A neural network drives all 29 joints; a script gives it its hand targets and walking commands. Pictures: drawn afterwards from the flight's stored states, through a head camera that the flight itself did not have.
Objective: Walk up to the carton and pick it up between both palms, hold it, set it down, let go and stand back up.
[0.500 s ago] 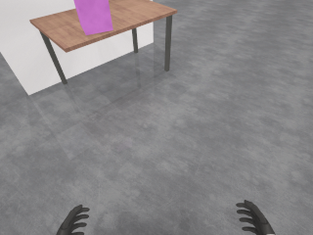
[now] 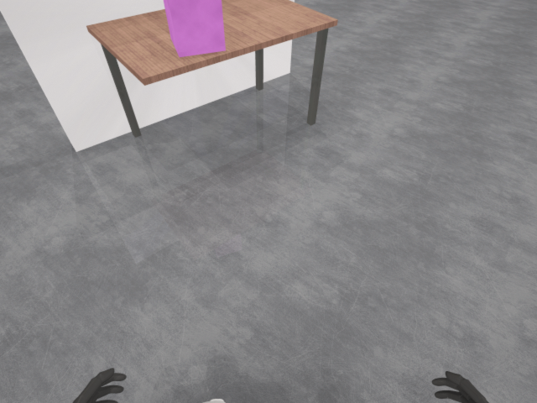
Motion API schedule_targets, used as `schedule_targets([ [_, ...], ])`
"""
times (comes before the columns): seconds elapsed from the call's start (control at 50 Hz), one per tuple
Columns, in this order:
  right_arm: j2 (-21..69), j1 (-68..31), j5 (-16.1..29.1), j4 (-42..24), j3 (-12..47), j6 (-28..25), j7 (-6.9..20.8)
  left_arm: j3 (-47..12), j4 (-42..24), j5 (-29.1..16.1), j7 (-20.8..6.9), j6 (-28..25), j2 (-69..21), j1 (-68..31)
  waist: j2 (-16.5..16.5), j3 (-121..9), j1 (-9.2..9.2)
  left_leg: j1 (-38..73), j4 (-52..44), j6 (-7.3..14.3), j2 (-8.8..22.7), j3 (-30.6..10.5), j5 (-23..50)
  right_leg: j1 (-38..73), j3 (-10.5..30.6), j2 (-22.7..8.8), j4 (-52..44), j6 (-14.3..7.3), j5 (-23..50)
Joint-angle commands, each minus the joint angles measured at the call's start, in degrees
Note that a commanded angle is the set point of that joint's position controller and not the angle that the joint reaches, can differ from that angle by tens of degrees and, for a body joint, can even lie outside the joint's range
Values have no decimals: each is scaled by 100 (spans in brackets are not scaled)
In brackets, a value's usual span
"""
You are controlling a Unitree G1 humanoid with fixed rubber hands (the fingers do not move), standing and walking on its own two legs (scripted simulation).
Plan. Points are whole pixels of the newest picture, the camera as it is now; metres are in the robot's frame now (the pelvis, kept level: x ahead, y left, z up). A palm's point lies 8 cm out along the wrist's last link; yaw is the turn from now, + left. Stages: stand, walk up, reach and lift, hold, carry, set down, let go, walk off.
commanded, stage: walk up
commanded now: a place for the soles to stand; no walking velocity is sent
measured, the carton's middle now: (193, 13) +1.55 +0.31 +0.00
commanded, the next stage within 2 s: none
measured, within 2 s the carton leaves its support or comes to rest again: neither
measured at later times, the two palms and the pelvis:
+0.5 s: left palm (106, 335) +0.26 +0.29 -0.09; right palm (466, 325) +0.26 -0.31 -0.06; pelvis +0.17 -0.01 +0.00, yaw +9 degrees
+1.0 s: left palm (124, 274) +0.37 +0.28 -0.07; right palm (397, 201) +0.56 -0.29 -0.08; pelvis +0.37 -0.04 +0.00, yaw +20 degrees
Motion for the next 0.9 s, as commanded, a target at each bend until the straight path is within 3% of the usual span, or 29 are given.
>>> schedule_targets([
  [0.0,-1363,667,-14,109,-822,-125,138,993,-583,173,-126,-106,1913,-1118,-1374,293,-314,658,-752,-10,193,704,628,-668,196,-1053,-1760,-760,-1956],
  [0.02,-1328,1192,-6,281,-828,-150,93,984,-638,186,-127,-66,1852,-1254,-1045,238,-594,1357,-1213,30,62,877,1081,-1042,-40,-868,-1157,-642,-2041],
  [0.04,-1388,1774,-30,538,-893,-176,13,897,-573,232,-128,14,1608,-1179,-144,46,-833,2222,-1262,41,-208,834,783,-1495,-364,-583,78,-575,-2073],
  [0.06,-1656,2436,-84,657,-1003,-219,-112,803,-638,239,-133,74,1238,-995,916,52,-1107,2993,-1987,222,-143,-332,-185,-2395,-596,62,2393,-392,-1697],
  [0.08,-2148,2563,-173,566,-1101,-289,-226,670,-739,159,-144,99,710,-964,2053,290,-1046,2889,-3179,548,1063,-3247,-2134,-3603,-199,591,4016,-150,-1452],
  [0.1,-2213,1779,-59,197,-1003,-326,-278,690,-827,9,-124,103,1156,-839,957,431,-483,2119,-4332,960,1682,-5333,-3542,-3651,622,486,3962,-139,-948],
  [0.12,-2340,1107,32,32,-1018,-339,-330,677,-709,50,-129,61,1493,-668,654,488,-183,1949,-4738,1130,1945,-5800,-4003,-3643,985,210,4131,-48,-782],
  [0.14,-2209,786,-26,-61,-962,-370,-356,737,-482,4,-129,61,1692,-471,615,481,-41,1982,-4258,1114,1688,-4988,-3052,-3466,963,29,3949,62,-385],
  [0.16,-2013,976,-29,1,-865,-406,-362,745,-396,-23,-126,45,1702,-540,551,308,-79,1868,-3946,1073,1380,-4187,-2202,-3159,962,-28,3576,18,-207],
  [0.2,-1739,1060,-44,7,-771,-431,-349,786,-336,37,-190,93,1634,-642,699,363,-80,1161,-3852,1181,1095,-3278,-1864,-2589,754,-57,2917,14,-52],
  [0.26,-1674,1016,-31,54,-709,-448,-337,773,-266,18,-260,126,1455,-572,923,16,-89,1459,-3690,1127,758,-2302,-1220,-2510,549,-23,2058,113,410],
  [0.36,-1836,1101,24,30,-776,-455,-376,747,-333,47,-285,136,1429,-793,863,154,-128,1541,-3448,1246,1064,-2436,-1088,-2464,631,-86,1253,79,559],
  [0.4,-1910,1022,-8,46,-791,-453,-373,705,-415,43,-295,114,1352,-900,1125,144,-235,1513,-3246,1167,995,-2235,-816,-2173,535,-61,833,42,539],
  [0.44,-1870,887,-21,83,-766,-424,-387,745,-424,11,-270,22,1333,-815,1039,-133,-180,1344,-2709,1130,876,-1983,203,-1408,418,113,271,29,407],
  [0.46,-1860,737,-30,63,-759,-411,-398,802,-349,5,-238,-9,1298,-389,1094,-214,111,1086,-2415,984,981,-2014,715,-761,594,13,-3,-19,705],
  [0.48,-1710,389,-21,-28,-698,-380,-423,823,-127,-10,-166,-90,1309,350,974,-490,531,725,-1460,733,752,-1629,1416,302,780,6,-784,-67,942],
  [0.5,-1187,587,-16,-22,-546,-387,-428,964,80,66,-82,-185,1711,1027,-266,-1020,755,-96,175,468,89,-961,1018,1557,1351,-398,-1030,-46,668],
  [0.52,-648,858,31,-93,-297,-394,-431,1095,15,133,-10,-205,2114,1133,-1497,-1005,727,-1450,1364,277,-569,-443,-654,2176,2711,-1635,-1647,-94,-1068],
  [0.54,-1201,977,49,51,-439,-343,-468,1111,-157,102,16,-177,2300,767,-923,-779,568,-1924,2019,205,-523,-432,-517,1861,3984,-2440,-2517,-429,-2584],
  [0.56,-1537,962,57,276,-519,-313,-493,1096,-153,-9,14,-160,2194,400,-530,-381,409,-1827,2279,168,-199,-603,89,1255,3934,-2318,-2799,-173,-2444],
  [0.58,-1629,794,88,425,-556,-299,-436,997,-112,-8,7,-185,1935,336,-281,-85,340,-1538,1957,162,-17,-637,459,959,2984,-1904,-2500,-81,-1647],
  [0.6,-1603,917,113,576,-557,-275,-382,920,-96,-57,28,-170,1666,98,-327,12,120,-1299,1692,120,150,-499,834,810,1909,-1402,-2282,100,-696],
  [0.62,-1448,1038,123,615,-544,-244,-342,875,-51,-73,43,-162,1436,157,-538,198,79,-1061,1479,104,157,-440,1089,549,1157,-1105,-2159,412,524],
  [0.64,-1380,1003,145,577,-545,-209,-310,849,-35,-72,26,-157,1377,252,-801,217,105,-851,1315,87,69,-421,1213,356,832,-970,-2129,385,1093],
  [0.66,-1312,905,121,506,-578,-185,-300,825,-55,-33,15,-158,1370,317,-735,184,114,-726,1335,52,7,-370,1300,312,598,-961,-2048,180,1493],
  [0.7,-1328,706,109,471,-557,-124,-277,805,-160,-42,-1,-126,1397,422,-640,215,178,-903,1093,8,-28,-229,1389,492,324,-928,-2024,89,1519],
  [0.74,-1301,707,123,445,-556,-74,-271,838,-196,-75,15,-106,1469,473,-612,295,152,-1035,899,3,-81,-204,1589,684,193,-969,-2067,329,1777],
  [0.8,-1280,250,134,227,-532,-80,-280,856,-230,20,-5,-60,1523,542,-650,562,362,-1345,306,-6,-87,-51,1473,942,-41,-829,-2066,208,1753],
  [0.88,-1087,-78,89,3,-434,-69,-244,884,-266,14,-8,5,1568,684,-943,484,510,-1293,-489,90,-16,218,1406,1433,-269,-973,-1647,40,2693],
])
